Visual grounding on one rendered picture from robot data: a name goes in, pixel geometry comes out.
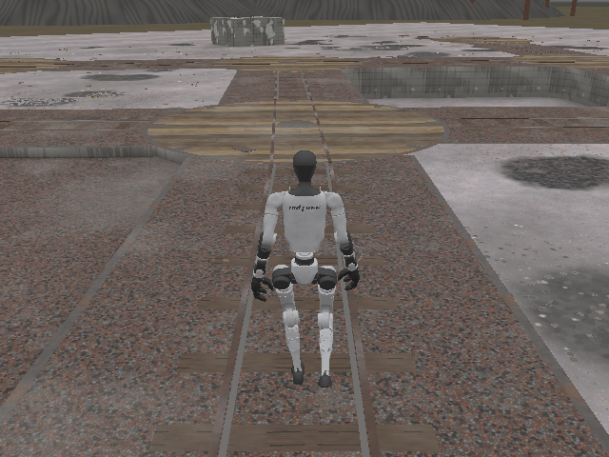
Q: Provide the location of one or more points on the robot right forearm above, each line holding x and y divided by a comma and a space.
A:
349, 254

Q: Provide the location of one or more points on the left robot hand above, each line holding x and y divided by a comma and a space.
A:
256, 287

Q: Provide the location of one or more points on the robot right shin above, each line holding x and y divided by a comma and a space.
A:
325, 342

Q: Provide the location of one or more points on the robot shin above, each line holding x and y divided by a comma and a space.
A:
325, 342
292, 336

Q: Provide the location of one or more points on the right robot hand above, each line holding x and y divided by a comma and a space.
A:
352, 275

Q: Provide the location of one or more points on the right robot upper arm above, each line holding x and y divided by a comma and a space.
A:
334, 201

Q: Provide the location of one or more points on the left robot upper arm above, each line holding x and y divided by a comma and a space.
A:
274, 201

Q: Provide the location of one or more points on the robot left shin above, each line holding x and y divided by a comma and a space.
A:
292, 336

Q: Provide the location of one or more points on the robot left forearm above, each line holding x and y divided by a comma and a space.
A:
261, 259

